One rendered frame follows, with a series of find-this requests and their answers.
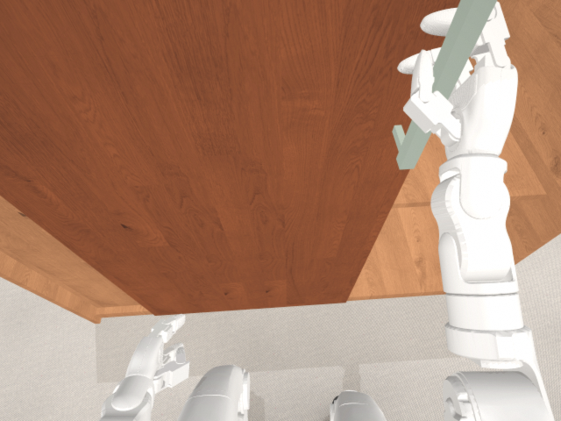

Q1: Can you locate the handle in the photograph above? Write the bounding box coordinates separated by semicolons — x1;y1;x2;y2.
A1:
392;0;497;170

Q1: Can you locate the left robot thigh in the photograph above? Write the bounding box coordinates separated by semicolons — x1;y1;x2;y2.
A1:
177;365;250;421

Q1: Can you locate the wardrobe door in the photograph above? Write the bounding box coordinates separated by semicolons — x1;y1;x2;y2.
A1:
0;196;141;308
0;0;460;316

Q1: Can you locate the robot thigh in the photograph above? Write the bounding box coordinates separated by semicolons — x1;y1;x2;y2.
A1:
177;365;250;421
330;391;386;421

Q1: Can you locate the right robot hand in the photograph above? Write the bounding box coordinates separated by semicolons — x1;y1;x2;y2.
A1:
397;2;518;160

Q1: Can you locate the right robot thigh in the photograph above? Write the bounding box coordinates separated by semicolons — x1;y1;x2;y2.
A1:
330;391;386;421

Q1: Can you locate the left robot forearm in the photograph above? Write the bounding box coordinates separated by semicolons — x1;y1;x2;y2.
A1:
99;375;155;421

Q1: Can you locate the robot right upper arm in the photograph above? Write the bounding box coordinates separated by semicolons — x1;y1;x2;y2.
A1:
443;371;551;421

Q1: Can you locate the left robot hand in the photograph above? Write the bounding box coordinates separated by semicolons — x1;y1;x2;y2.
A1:
125;314;189;395

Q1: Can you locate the right robot forearm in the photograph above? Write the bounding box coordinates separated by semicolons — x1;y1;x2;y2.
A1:
430;153;555;421

